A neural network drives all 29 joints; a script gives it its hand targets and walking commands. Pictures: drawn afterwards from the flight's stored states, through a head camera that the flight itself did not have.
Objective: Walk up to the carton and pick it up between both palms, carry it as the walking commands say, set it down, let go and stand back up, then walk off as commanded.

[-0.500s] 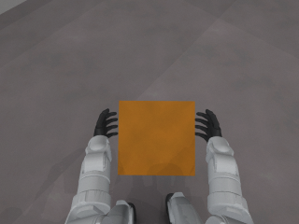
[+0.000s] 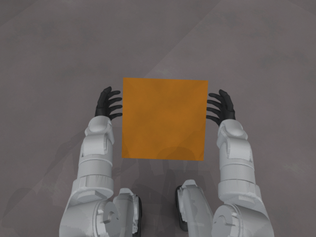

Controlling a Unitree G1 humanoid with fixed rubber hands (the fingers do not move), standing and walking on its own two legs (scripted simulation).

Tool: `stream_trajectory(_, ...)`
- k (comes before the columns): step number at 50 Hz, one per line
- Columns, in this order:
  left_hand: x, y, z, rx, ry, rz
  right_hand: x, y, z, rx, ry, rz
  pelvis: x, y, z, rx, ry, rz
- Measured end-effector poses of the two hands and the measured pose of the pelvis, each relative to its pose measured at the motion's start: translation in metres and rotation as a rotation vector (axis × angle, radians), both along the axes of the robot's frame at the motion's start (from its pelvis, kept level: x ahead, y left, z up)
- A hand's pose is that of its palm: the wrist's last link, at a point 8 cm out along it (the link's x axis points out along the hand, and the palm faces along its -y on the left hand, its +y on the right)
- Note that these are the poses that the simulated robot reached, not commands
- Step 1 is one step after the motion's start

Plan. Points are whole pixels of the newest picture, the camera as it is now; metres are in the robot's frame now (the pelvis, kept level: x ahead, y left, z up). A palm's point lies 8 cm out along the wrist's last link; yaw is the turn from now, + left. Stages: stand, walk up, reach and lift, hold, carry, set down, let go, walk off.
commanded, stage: set down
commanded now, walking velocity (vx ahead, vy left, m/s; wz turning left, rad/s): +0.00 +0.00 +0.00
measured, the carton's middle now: (163, 117) +0.44 -0.04 -0.16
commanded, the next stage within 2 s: none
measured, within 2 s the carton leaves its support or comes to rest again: neither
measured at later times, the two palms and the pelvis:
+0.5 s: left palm (112, 118) +0.45 +0.11 -0.15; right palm (214, 122) +0.41 -0.20 -0.15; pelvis -0.01 +0.00 -0.08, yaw +1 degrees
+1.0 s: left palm (120, 119) +0.48 +0.11 -0.24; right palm (208, 124) +0.43 -0.20 -0.24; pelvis -0.03 +0.00 -0.15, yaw +1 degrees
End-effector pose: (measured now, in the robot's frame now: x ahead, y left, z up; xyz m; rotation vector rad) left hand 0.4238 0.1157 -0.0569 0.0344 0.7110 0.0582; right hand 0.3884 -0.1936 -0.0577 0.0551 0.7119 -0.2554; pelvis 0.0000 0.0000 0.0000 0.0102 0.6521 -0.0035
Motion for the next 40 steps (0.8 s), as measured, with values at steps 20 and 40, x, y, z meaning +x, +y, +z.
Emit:
stream_trajectory(20,0.02,-0.002,-0.071,0.003,-0.01,-0.001,0.018,-0.001,-0.073,-0.016,0.005,0.001,-0.009,-0.003,-0.061,-0.004,0.133,0.014)
stream_trajectory(40,0.042,-0.009,-0.144,0.01,-0.001,-0.018,0.033,-0.007,-0.143,-0.031,0.024,0.0,-0.026,0.001,-0.12,-0.012,0.184,0.021)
